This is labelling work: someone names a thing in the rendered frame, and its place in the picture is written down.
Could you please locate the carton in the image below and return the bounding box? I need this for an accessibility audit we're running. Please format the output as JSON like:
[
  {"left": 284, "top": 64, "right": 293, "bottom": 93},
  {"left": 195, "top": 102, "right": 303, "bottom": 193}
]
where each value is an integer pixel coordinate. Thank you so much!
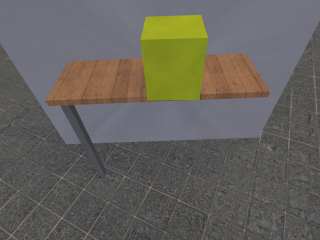
[{"left": 140, "top": 15, "right": 208, "bottom": 101}]

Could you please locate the table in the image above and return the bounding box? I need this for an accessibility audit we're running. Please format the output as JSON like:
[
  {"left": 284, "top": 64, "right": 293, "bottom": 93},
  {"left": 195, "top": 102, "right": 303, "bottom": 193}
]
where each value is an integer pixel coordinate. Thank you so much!
[{"left": 45, "top": 53, "right": 270, "bottom": 176}]

